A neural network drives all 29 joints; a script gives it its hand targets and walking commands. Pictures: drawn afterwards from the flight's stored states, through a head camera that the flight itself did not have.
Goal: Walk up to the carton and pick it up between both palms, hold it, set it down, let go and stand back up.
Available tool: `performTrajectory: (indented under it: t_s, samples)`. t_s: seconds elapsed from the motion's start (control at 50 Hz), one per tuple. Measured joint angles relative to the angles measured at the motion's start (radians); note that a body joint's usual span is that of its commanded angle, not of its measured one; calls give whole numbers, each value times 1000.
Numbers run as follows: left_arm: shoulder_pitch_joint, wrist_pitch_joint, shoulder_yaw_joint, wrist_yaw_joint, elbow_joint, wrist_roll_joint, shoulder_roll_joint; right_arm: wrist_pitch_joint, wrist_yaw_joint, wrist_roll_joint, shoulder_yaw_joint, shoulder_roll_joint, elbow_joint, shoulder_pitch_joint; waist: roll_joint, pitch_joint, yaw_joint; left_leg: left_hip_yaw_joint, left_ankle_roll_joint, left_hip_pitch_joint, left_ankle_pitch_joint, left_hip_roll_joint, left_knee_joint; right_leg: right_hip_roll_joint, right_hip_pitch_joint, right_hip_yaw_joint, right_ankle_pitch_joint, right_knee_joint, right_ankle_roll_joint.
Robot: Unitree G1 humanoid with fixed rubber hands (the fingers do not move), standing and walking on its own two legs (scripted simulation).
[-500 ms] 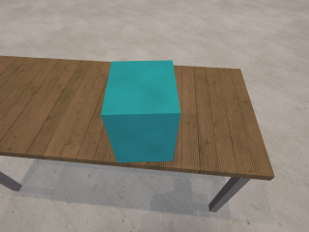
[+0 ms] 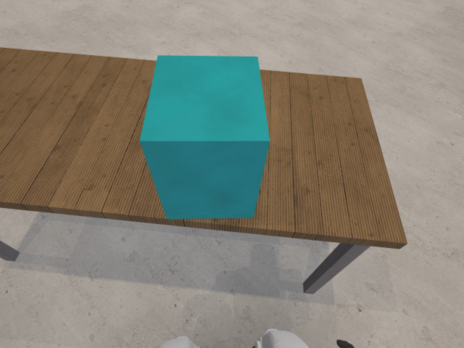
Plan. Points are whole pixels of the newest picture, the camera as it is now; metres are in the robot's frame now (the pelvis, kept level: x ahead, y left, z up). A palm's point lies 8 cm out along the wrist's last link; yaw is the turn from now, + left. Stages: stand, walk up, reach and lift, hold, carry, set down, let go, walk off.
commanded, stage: reach and lift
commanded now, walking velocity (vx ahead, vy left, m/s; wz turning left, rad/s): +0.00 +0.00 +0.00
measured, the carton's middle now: (209, 142) +0.49 +0.04 +0.02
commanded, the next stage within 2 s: none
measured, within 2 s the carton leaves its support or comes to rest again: neither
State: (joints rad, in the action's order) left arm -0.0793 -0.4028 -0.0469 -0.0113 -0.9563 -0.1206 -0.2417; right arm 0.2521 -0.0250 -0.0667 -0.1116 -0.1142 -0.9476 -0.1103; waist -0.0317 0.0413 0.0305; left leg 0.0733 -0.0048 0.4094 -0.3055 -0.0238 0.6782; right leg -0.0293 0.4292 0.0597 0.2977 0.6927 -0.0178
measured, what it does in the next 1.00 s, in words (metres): stands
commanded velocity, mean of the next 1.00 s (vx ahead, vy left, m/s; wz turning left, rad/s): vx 0.00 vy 0.00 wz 0.00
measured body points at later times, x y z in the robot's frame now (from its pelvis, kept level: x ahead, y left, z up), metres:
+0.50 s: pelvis +0.01 -0.01 +0.00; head +0.09 -0.01 +0.45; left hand +0.17 +0.24 -0.10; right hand +0.16 -0.20 -0.11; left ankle +0.02 +0.11 -0.72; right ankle +0.03 -0.11 -0.72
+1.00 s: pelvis +0.01 -0.02 +0.02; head +0.04 -0.01 +0.47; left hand +0.18 +0.24 -0.06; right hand +0.16 -0.19 -0.06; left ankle +0.02 +0.11 -0.72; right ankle +0.03 -0.11 -0.72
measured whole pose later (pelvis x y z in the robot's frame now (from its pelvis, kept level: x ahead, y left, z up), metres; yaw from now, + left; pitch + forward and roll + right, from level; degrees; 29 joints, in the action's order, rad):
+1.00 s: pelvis +0.01 -0.02 +0.02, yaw -1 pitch +0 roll +0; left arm -0.19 -0.14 0.05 0.09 -0.49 -0.11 -0.29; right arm 0.02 0.11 0.05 0.05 -0.01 -0.42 -0.31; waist -0.02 0.06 -0.01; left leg 0.08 0.02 0.19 -0.20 -0.05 0.41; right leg 0.02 0.21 0.06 0.19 0.41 -0.04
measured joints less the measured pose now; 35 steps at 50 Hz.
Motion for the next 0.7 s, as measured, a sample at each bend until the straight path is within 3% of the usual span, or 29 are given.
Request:
performTrajectory:
  t_s: [0.06,0.14,0.18,0.24,0.32,0.44,0.56,0.7]
  samples:
    - [169,-205,49,9,201,16,-48,116,-9,121,63,-62,123,165,-7,-9,-20,-4,3,86,-66,-14,124,6,79,2,57,107,0]
    - [258,-388,118,91,411,129,-14,197,36,308,196,-96,172,309,15,15,-9,-13,3,36,-76,-39,132,32,10,11,39,71,3]
    - [204,-457,129,129,522,183,24,217,69,345,224,-83,226,281,24,31,-1,-11,12,-47,-61,-48,69,46,-77,9,15,-7,-4]
    - [67,-502,123,152,654,231,69,224,101,324,223,-57,328,166,24,45,2,0,14,-139,-26,-48,-28,52,-168,1,-19,-107,-9]
    - [-65,-440,125,139,688,230,70,197,99,235,188,-29,470,-4,18,79,-19,8,15,-146,-5,-47,-72,53,-166,-5,-35,-138,-10]
    - [-91,-232,124,97,635,138,-14,98,72,150,132,21,575,-117,25,72,-40,-2,21,-12,-10,-49,-26,52,-29,5,-19,-79,-17]
    - [-30,-105,109,96,614,51,-60,8,106,170,158,36,582,-80,33,37,-21,-1,27,-5,-6,-48,-40,51,-15,3,-15,-79,-22]
    - [-80,-58,117,114,598,57,-23,-51,138,186,198,27,581,-124,28,36,-13,9,34,-176,56,-42,-205,56,-179,-4,-69,-230,-22]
